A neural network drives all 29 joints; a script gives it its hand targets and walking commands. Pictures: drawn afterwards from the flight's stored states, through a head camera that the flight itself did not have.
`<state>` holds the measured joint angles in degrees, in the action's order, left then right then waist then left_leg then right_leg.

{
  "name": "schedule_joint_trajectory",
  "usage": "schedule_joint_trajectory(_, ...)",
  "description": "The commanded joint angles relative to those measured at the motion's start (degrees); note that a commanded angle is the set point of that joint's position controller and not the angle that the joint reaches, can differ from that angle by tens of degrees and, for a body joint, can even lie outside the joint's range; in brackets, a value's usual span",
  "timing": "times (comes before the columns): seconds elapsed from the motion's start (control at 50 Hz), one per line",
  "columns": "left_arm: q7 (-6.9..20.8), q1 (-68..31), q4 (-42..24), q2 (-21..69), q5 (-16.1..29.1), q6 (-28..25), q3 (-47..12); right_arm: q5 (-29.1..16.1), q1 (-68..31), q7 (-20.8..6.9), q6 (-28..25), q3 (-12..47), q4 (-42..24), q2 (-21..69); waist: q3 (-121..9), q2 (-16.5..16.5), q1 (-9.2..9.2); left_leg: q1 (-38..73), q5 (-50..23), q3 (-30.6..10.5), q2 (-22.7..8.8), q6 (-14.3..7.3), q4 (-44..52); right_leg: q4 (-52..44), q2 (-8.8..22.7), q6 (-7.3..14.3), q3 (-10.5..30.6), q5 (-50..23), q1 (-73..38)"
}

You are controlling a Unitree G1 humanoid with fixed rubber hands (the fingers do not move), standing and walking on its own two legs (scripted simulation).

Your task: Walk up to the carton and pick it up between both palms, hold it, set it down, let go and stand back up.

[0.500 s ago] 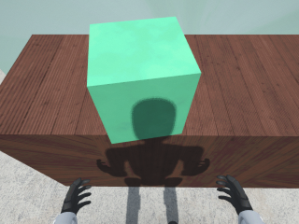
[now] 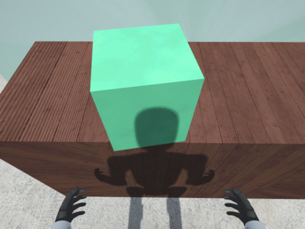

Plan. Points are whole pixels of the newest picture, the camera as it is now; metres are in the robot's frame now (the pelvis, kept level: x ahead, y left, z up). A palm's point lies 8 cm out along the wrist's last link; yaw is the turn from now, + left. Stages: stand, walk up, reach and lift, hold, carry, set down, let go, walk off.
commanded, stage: stand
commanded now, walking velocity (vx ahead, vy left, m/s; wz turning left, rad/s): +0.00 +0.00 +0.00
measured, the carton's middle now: (144, 91) +0.43 +0.04 +0.10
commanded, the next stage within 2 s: none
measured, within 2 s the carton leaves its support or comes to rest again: neither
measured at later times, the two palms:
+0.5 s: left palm out of the picture +0.11 +0.28 -0.09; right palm out of the picture +0.10 -0.25 -0.10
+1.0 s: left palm out of the picture +0.10 +0.28 -0.09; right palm out of the picture +0.11 -0.26 -0.10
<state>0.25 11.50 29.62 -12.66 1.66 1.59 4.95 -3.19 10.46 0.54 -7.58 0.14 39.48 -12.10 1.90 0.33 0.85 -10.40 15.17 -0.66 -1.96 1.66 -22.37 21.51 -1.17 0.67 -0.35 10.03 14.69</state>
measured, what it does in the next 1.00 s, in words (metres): stands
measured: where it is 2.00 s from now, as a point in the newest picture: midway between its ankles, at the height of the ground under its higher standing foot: outside the picture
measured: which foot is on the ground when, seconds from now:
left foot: down 0.00-1.00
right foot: down 0.00-1.00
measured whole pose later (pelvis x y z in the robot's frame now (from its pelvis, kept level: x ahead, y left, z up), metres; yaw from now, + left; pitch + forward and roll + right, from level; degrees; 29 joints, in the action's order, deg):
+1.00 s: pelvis +0.00 +0.00 +0.00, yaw +0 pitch +1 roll +0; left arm 0.9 13.6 43.0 -17.0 1.3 -2.8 4.9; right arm -2.4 16.3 0.0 -2.4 -2.6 39.3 -13.8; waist -2.1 -0.3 0.9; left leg -9.8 16.6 -0.7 -1.7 1.6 -25.0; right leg 25.5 -0.9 0.7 -0.3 12.1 14.7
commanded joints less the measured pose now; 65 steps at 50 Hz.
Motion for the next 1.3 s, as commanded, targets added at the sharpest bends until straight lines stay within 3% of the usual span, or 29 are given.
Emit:
schedule_joint_trajectory(0.0, 0.3, -0.3, 3.8, -12.7, -4.7, -3.4, 3.5, 7.9, 1.6, 0.8, 2.7, -5.3, -1.0, -17.5, -13.2, -2.5, 0.49, -1.2, -7.7, -3.7, -3.5, -3.1, -1.3, 2.5, 7.6, 1.5, 6.2, -6.2, -11.4)
schedule_joint_trajectory(0.12, 0.4, 0.0, 7.8, -16.1, -4.9, -4.9, 2.5, 7.9, 3.6, 0.1, 3.4, -5.7, -0.7, -16.7, -6.5, -0.3, -0.10, -6.4, -3.7, -4.5, -2.6, -4.3, -1.1, 2.6, 6.9, 1.8, 6.5, -4.2, -9.4)
schedule_joint_trajectory(0.14, 0.8, 0.8, 7.1, -15.3, -4.1, -5.4, 2.6, 7.8, 4.2, -0.1, 3.2, -5.5, -1.4, -16.9, -9.2, -3.2, 0.95, -4.5, -3.7, -3.6, -2.6, -4.4, -1.3, 2.1, 7.9, 2.2, 7.8, -3.9, -9.7)
schedule_joint_trajectory(0.16, 0.7, -0.8, 7.5, -16.3, -4.7, -5.1, 2.6, 7.2, 4.1, -0.2, 3.2, -5.6, -1.7, -17.1, -10.7, -2.5, -0.65, -4.0, -2.4, -3.4, -2.5, -4.3, -1.6, 2.6, 7.7, 2.4, 7.4, -4.5, -9.7)
schedule_joint_trajectory(0.2, 0.9, -0.3, 8.5, -17.5, -4.8, -5.1, 3.2, 7.3, 3.0, -0.8, 3.7, -6.0, -2.3, -16.9, -5.2, -3.8, 0.09, -5.3, -1.9, -4.2, -2.5, -3.8, 0.0, 1.9, 6.3, 1.7, 6.4, -1.8, -6.2)
schedule_joint_trajectory(0.28, 0.5, 0.1, 9.1, -17.7, -5.2, -4.8, 2.7, 6.9, 5.3, -0.4, 3.4, -6.6, -2.8, -17.8, -9.4, -1.1, -0.87, -1.6, -4.6, -4.4, -2.4, -4.1, -0.3, 1.9, 7.5, 1.9, 5.3, -6.2, -10.0)
schedule_joint_trajectory(0.32, 0.5, -0.3, 9.4, -15.1, -4.8, -5.7, 2.0, 7.8, 4.5, -0.2, 3.4, -6.3, -2.6, -16.9, -7.6, -3.4, 0.58, -4.1, -6.4, -5.6, -2.9, -4.5, -0.2, 2.8, 7.8, 2.3, 6.2, -6.9, -10.3)
schedule_joint_trajectory(0.46, 0.2, -0.4, 11.4, -17.6, -4.7, -5.9, 2.4, 6.4, 4.9, -0.1, 3.9, -6.1, -2.4, -16.7, -7.5, -2.8, -1.13, -4.2, -7.8, -5.3, -3.5, -4.7, -0.7, 3.4, 8.1, 2.5, 7.2, -11.3, -10.0)
schedule_joint_trajectory(0.48, 0.2, -0.8, 11.3, -17.0, -4.6, -5.8, 2.2, 6.8, 5.4, -0.3, 3.8, -6.2, -1.8, -17.6, -8.0, -6.0, -0.69, -3.0, -7.9, -4.2, -3.4, -4.3, -0.7, 3.4, 7.8, 2.5, 6.6, -10.5, -10.5)
schedule_joint_trajectory(0.5, 0.3, 0.2, 10.9, -17.4, -4.4, -5.8, 2.1, 6.3, 6.4, -0.1, 3.7, -6.3, -1.7, -17.8, -9.4, -0.3, -0.72, -1.0, -8.0, -4.3, -3.0, -3.9, -1.5, 2.8, 8.1, 2.8, 7.6, -10.1, -8.8)
schedule_joint_trajectory(0.54, 0.2, 1.6, 12.4, -15.8, -4.1, -6.3, 1.8, 6.5, 4.7, 0.0, 3.6, -6.5, -2.2, -17.5, -11.5, -2.0, -1.08, 1.4, -9.5, -4.9, -4.0, -4.6, -1.7, 2.6, 8.1, 2.3, 7.1, -10.1, -8.9)
schedule_joint_trajectory(0.56, 0.5, 0.8, 12.4, -18.1, -4.2, -6.6, 2.5, 6.4, 6.8, 0.3, 3.9, -6.5, -1.3, -19.0, -9.1, -5.9, -1.43, -1.3, -10.8, -4.6, -3.6, -4.1, -1.7, 3.3, 7.8, 2.6, 6.5, -10.4, -9.0)
schedule_joint_trajectory(0.62, 0.3, 0.4, 11.2, -15.7, -4.3, -6.3, 2.0, 6.6, 3.5, 0.6, 4.1, -6.3, -1.5, -16.2, -8.5, -3.4, 0.13, -1.7, -11.7, -4.6, -3.6, -4.2, -1.8, 3.9, 7.2, 2.5, 6.6, -10.1, -8.4)
schedule_joint_trajectory(0.64, 0.6, -0.1, 11.7, -16.1, -4.4, -6.2, 1.7, 6.3, 5.1, 0.8, 4.2, -6.2, -1.4, -18.2, -8.2, -5.7, 0.17, -2.3, -11.8, -4.5, -4.1, -4.5, -2.3, 3.1, 7.4, 2.4, 6.4, -10.4, -8.9)
schedule_joint_trajectory(0.66, 0.1, -1.5, 12.2, -16.7, -4.7, -6.0, 1.7, 6.2, 4.6, 0.3, 4.2, -6.2, -1.0, -16.6, -7.0, -6.0, -1.62, -3.3, -8.7, -4.4, -3.8, -4.4, -1.2, 2.9, 7.7, 2.5, 6.3, -12.8, -8.9)
schedule_joint_trajectory(0.68, 0.5, 2.0, 12.3, -16.5, -4.0, -6.3, 1.8, 6.6, 5.8, 0.5, 4.2, -6.2, -0.5, -17.2, -8.9, -3.9, -0.13, -2.4, -7.5, -4.2, -4.1, -4.8, -1.8, 3.4, 8.1, 2.7, 7.2, -9.4, -9.6)
schedule_joint_trajectory(0.74, 0.4, -0.9, 12.0, -18.7, -5.0, -6.1, 2.4, 6.2, 4.9, -0.1, 4.4, -6.0, -1.3, -16.5, -8.9, -1.6, -1.48, -0.9, -4.2, -4.4, -3.3, -4.4, -1.3, 1.6, 8.2, 3.1, 8.2, -7.7, -7.4)
schedule_joint_trajectory(0.78, 0.5, 0.1, 13.1, -16.5, -4.3, -6.2, 1.5, 7.0, 4.9, 0.5, 4.8, -6.5, 0.2, -18.2, -4.7, -7.0, -1.07, -2.7, -4.9, -5.4, -3.4, -4.8, 0.3, 0.9, 7.5, 2.9, 7.8, -3.9, -6.6)
schedule_joint_trajectory(0.82, 0.1, -1.1, 13.0, -17.5, -4.5, -6.7, 1.5, 6.5, 2.7, 0.0, 4.7, -6.4, -0.8, -17.1, -8.6, -1.8, -0.67, -2.0, -6.1, -4.9, -3.6, -4.2, -0.1, 1.8, 7.3, 2.3, 6.1, -9.3, -8.5)
schedule_joint_trajectory(0.86, 0.2, 0.9, 13.2, -17.2, -4.2, -6.4, 2.1, 6.1, 4.5, -0.3, 3.8, -6.9, -0.5, -19.0, -10.4, -6.6, -0.41, -1.0, -9.0, -5.3, -3.1, -4.0, -2.1, 1.7, 8.3, 2.8, 7.7, -11.1, -10.4)
schedule_joint_trajectory(0.88, 0.2, -0.4, 13.8, -17.8, -4.4, -6.1, 1.6, 6.2, 4.1, 0.1, 4.4, -6.6, 0.1, -17.6, -7.6, -2.3, -0.71, -2.8, -8.1, -5.1, -3.8, -4.8, -0.9, 2.2, 8.1, 2.9, 7.3, -12.2, -9.5)
schedule_joint_trajectory(0.9, 0.1, -0.3, 13.1, -18.6, -4.1, -6.3, 1.7, 6.5, 3.9, -0.4, 4.2, -6.4, -0.6, -17.2, -8.5, -5.2, -0.79, -1.5, -8.7, -4.7, -3.8, -4.7, -0.2, 2.1, 8.3, 2.7, 7.5, -11.6, -10.0)
schedule_joint_trajectory(0.96, 0.0, 0.5, 13.8, -18.0, -4.0, -6.0, 1.9, 6.4, 2.6, -0.5, 4.1, -6.8, -0.5, -17.5, -9.4, -5.0, -0.99, -0.3, -11.5, -4.2, -3.3, -4.3, -1.2, 2.2, 8.6, 3.1, 7.7, -14.9, -10.2)
schedule_joint_trajectory(1.04, 0.0, 0.5, 14.4, -17.0, -3.5, -6.0, 1.6, 6.6, 4.0, 0.1, 3.8, -6.3, -0.4, -16.6, -10.0, -0.5, -1.31, 0.7, -12.8, -4.5, -3.8, -4.4, -1.6, 2.8, 8.4, 2.7, 7.0, -16.6, -9.6)
schedule_joint_trajectory(1.06, 0.3, 2.1, 14.9, -17.7, -3.8, -6.3, 1.5, 6.0, 4.8, 0.3, 4.3, -7.0, 0.6, -19.1, -10.2, -5.3, -0.27, 1.4, -13.4, -4.4, -4.0, -4.8, -2.7, 2.6, 9.3, 3.3, 7.0, -16.9, -10.0)
schedule_joint_trajectory(1.08, 0.0, -0.5, 13.4, -16.6, -4.3, -6.4, 1.2, 5.9, 5.6, 0.5, 4.3, -6.5, -0.1, -17.5, -9.6, -3.5, -1.52, 1.5, -12.3, -4.1, -4.2, -4.2, -1.5, 2.5, 8.9, 3.0, 7.1, -15.6, -9.4)
schedule_joint_trajectory(1.1, 0.2, -1.2, 13.6, -15.7, -3.9, -6.3, 1.6, 6.7, 2.7, 0.2, 4.4, -6.7, -0.2, -18.4, -8.7, -6.4, -0.44, -1.0, -14.3, -5.1, -4.4, -4.3, -0.9, 2.9, 8.3, 3.2, 6.5, -15.4, -9.5)
schedule_joint_trajectory(1.26, 0.1, 0.3, 15.0, -17.1, -4.0, -5.8, 1.4, 6.4, 2.3, 0.1, 4.1, -6.5, -0.2, -16.9, -6.3, -4.2, -0.19, -0.6, -12.6, -4.2, -3.7, -3.9, -0.6, 1.4, 7.7, 2.3, 6.1, -13.6, -7.8)
schedule_joint_trajectory(1.28, 0.3, -2.1, 14.8, -16.8, -4.1, -6.3, 1.5, 6.0, 4.4, 0.5, 4.1, -6.5, 0.0, -17.3, -8.5, -4.5, -1.51, -0.2, -10.8, -4.5, -3.9, -3.6, -0.4, 2.0, 8.0, 2.5, 6.1, -11.7, -9.4)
